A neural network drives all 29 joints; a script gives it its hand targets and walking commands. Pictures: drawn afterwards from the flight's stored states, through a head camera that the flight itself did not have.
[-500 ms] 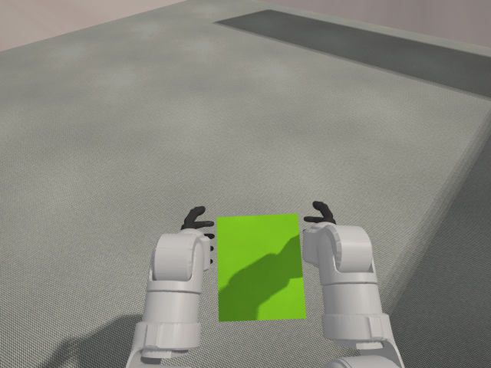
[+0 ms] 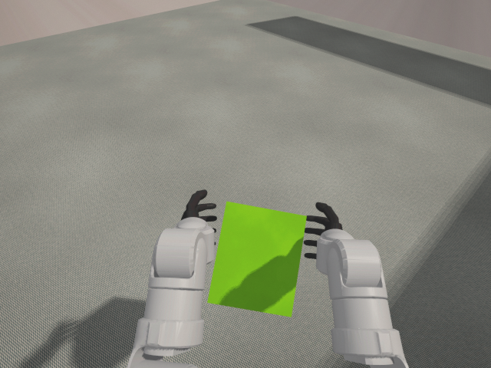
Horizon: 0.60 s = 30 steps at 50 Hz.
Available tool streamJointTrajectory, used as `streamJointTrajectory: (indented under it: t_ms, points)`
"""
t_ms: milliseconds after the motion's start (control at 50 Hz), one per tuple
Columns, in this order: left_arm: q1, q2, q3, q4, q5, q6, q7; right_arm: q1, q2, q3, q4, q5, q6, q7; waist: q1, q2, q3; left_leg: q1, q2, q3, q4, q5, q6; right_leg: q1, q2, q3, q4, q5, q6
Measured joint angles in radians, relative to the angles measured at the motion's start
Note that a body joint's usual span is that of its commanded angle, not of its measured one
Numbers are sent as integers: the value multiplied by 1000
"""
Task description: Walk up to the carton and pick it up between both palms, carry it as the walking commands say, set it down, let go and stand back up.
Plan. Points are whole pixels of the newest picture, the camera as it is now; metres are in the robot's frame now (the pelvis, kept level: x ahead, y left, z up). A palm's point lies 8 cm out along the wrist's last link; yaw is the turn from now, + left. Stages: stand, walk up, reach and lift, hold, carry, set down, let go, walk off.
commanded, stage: carry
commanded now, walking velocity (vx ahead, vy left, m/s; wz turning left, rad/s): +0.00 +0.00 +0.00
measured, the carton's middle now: (253, 251) +0.37 +0.01 -0.04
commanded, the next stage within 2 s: none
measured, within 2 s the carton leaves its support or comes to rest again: neither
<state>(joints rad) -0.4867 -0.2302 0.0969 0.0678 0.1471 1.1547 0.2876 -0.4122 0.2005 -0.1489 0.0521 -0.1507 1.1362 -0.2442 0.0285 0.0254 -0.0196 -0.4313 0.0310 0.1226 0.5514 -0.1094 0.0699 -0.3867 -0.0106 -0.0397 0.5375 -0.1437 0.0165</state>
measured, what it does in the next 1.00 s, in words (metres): walks backwards: left foot, then right foot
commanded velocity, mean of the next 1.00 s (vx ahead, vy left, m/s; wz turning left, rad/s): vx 0.00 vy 0.00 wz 0.00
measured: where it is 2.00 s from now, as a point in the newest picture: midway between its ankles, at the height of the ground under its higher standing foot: outside the picture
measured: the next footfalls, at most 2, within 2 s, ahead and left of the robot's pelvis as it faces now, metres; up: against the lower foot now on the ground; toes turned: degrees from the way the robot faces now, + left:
left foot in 0.44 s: -0.11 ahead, +0.05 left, +0.00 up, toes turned -5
right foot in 0.62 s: -0.03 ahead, -0.15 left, +0.00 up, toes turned +14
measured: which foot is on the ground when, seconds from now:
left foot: down 0.00-0.22, up 0.24-0.42, down 0.44-1.00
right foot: down 0.00-0.48, up 0.50-0.60, down 0.62-1.00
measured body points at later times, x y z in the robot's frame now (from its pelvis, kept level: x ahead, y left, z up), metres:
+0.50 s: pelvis -0.13 -0.01 -0.01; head -0.14 +0.01 +0.44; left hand +0.20 +0.09 +0.07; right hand +0.19 -0.14 +0.06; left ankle -0.15 +0.06 -0.73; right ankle +0.09 -0.14 -0.71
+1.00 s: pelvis -0.18 -0.02 +0.00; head -0.23 -0.02 +0.44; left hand +0.14 +0.10 +0.07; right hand +0.13 -0.13 +0.06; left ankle -0.15 +0.06 -0.72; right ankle -0.02 -0.14 -0.72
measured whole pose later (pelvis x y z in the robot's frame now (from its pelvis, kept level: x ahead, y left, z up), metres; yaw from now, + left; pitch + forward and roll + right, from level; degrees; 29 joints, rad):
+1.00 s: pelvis -0.18 -0.02 +0.00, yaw +0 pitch -3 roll +1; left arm -0.40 -0.20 0.13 0.21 0.20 0.97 0.16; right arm -0.38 0.19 -0.12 0.20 -0.18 1.02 -0.17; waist 0.01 -0.01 -0.06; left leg -0.29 -0.04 0.12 0.65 -0.31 0.07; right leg -0.45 -0.06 -0.05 0.53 -0.07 0.00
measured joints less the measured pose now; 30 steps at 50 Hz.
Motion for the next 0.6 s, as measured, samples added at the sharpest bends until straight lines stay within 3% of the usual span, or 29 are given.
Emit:
streamJointTrajectory:
  t_ms: [80, 180, 220, 280, 340, 380, 420, 440, 460, 480, 520, 600]
  points:
    - [18, 7, 9, 60, 23, -30, -71, -1, 1, -19, 44, -7, -3, -8, -21, 2, -22, 6, 5, 3, -41, 5, -4, -16, 6, 0, 15, -106, -15]
    - [52, 20, 2, 51, 32, -43, -82, -6, 2, 23, 64, 30, 0, -80, -33, -2, -7, 1, 10, 2, -36, 3, -21, -40, 7, -6, 64, -159, -39]
    - [56, 22, 10, 49, 27, -46, -82, -15, 6, 29, 71, 39, 3, -102, -26, -5, 0, -19, 8, -2, 0, -64, -38, -52, 4, -8, 77, -157, -49]
    - [54, 21, 36, 64, 26, -52, -88, -30, 12, 6, 114, 24, -16, -72, -14, -45, -9, -111, -26, -19, 262, -238, -74, -74, -19, 2, 25, -31, -52]
    - [62, 24, 63, 47, 36, -47, -107, -45, 17, -3, 142, 17, -30, -33, -31, -79, -19, -118, -53, -27, 512, -237, -87, -89, -29, 10, -65, 51, -28]
    - [72, 27, 51, 13, 33, -43, -102, -38, 15, 11, 128, 22, -39, -34, -49, -80, -39, -43, -50, -16, 476, -258, -84, -120, -24, 3, -109, 79, -8]
    - [56, 22, 35, -38, 19, -25, -92, -32, 12, 23, 57, 54, -23, -87, -68, -67, -46, 82, -47, -19, 269, -318, -67, -170, -17, -14, -107, 108, 1]
    - [36, 15, 31, -46, 21, -29, -82, -35, 14, 17, 23, 63, -18, -106, -78, -63, -44, 129, -53, -29, 162, -359, -36, -199, -20, -24, -91, 128, -1]
    - [23, 9, 31, -45, 24, -45, -72, -32, 14, 18, 5, 68, -28, -115, -75, -94, -22, 131, -80, -17, 147, -359, -3, -212, -42, -8, -71, 133, -7]
    - [26, 9, 27, -28, 27, -63, -69, -27, 12, 16, 11, 64, -39, -105, -65, -109, -6, 135, -94, -4, 144, -337, 12, -212, -51, 8, -55, 90, -11]
    - [49, 18, 28, 70, 46, -103, -90, -21, 10, -15, 109, 21, -71, -22, -52, -81, -27, 141, -87, 8, 135, -298, 20, -204, -40, 21, -18, -5, -7]
    - [107, 43, 21, 142, 43, -99, -116, 38, -14, 12, 193, 13, -76, 64, -41, -24, -78, 145, -74, 10, 152, -298, 22, -111, -40, 12, 67, 40, -17]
